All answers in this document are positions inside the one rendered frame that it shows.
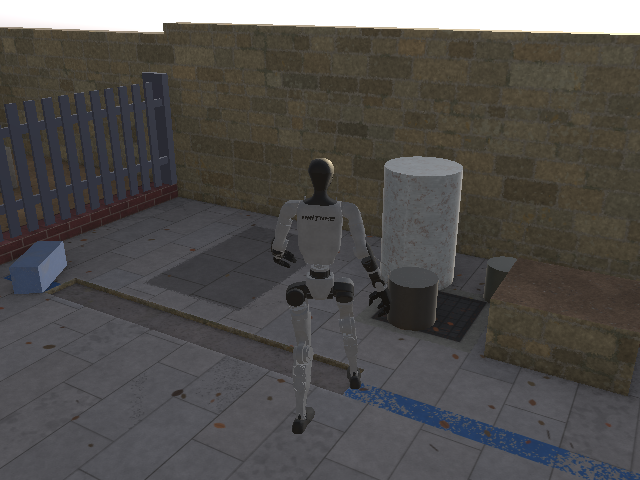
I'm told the robot left hand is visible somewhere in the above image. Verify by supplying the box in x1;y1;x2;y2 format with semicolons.
273;250;297;268

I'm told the robot right hand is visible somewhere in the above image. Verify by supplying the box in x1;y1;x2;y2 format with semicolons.
369;287;392;317

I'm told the right robot upper arm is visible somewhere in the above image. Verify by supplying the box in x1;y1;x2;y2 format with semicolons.
341;201;370;259

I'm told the left robot shin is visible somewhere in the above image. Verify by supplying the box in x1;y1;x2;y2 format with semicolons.
292;346;312;420

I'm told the right robot forearm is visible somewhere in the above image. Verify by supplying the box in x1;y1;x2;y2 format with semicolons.
361;242;387;292

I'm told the left robot upper arm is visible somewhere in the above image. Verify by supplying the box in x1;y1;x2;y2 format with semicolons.
272;200;301;252

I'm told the left robot forearm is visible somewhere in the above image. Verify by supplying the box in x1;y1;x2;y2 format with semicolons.
270;236;285;259

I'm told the robot right thigh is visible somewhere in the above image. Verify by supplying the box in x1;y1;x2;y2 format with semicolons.
334;277;354;335

